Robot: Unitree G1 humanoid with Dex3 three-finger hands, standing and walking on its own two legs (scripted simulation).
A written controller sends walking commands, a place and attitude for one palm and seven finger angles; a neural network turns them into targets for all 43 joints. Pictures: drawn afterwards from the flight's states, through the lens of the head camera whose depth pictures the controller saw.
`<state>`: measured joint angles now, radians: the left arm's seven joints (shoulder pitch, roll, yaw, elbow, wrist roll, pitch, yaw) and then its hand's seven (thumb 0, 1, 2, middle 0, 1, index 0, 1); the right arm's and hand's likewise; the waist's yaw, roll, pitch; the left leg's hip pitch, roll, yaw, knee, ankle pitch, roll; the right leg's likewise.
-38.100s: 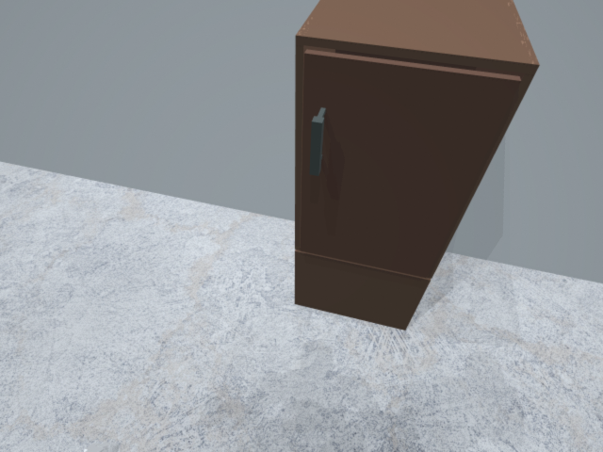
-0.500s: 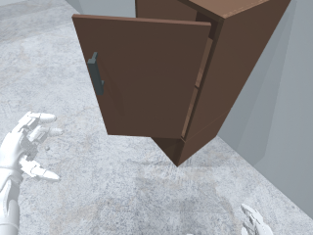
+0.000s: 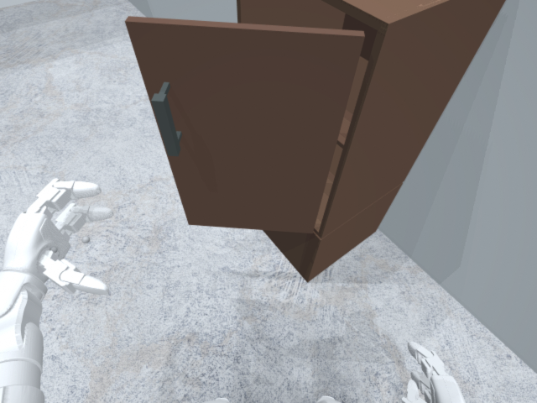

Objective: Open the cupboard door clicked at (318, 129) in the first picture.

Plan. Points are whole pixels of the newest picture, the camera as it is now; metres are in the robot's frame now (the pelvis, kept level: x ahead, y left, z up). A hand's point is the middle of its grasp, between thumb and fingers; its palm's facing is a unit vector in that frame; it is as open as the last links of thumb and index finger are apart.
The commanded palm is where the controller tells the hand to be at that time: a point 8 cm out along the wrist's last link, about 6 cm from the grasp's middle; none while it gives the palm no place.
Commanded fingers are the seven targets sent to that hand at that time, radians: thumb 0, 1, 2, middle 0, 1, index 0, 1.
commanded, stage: move the hooked fingers beside the handle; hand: left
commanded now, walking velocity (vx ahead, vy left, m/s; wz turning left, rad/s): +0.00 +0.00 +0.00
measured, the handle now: (169, 120) +0.59 +0.23 +0.05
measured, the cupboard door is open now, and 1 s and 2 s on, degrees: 49 49 49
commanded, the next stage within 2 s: none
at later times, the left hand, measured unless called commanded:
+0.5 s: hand (106, 193) +0.39 +0.28 +0.07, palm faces +0.01 -1.00 -0.02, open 14.0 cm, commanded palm +0.37 +0.33 +0.07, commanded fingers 0.00 -0.50 0.30 -0.30 -1.20 -0.30 -1.20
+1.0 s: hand (118, 160) +0.46 +0.28 +0.07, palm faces -0.01 -1.00 -0.01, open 14.0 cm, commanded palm +0.45 +0.33 +0.06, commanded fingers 0.00 -0.50 0.30 -0.30 -1.20 -0.30 -1.20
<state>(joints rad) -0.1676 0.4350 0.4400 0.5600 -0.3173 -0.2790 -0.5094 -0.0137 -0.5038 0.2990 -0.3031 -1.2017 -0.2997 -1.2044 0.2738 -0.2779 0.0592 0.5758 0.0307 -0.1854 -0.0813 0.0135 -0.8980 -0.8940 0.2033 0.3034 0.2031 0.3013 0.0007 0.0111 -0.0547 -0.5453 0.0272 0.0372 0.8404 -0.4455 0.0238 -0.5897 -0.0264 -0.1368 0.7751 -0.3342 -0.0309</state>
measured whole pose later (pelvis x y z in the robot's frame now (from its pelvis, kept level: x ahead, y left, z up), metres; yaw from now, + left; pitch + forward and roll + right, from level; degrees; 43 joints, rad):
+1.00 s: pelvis +0.00 +0.01 -0.02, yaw -3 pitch +18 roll -3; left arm -0.75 0.68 0.53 1.15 -0.17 -0.37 -0.53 -0.01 -0.50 0.30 -0.30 -1.20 -0.30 -1.20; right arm 0.38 -0.29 0.05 0.59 0.01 0.02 -0.05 0.01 -0.90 -0.89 0.20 0.30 0.20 0.30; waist -0.12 -0.01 -0.08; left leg -0.77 0.05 0.06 0.94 -0.48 0.04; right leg -0.82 -0.01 -0.11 0.84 -0.33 -0.02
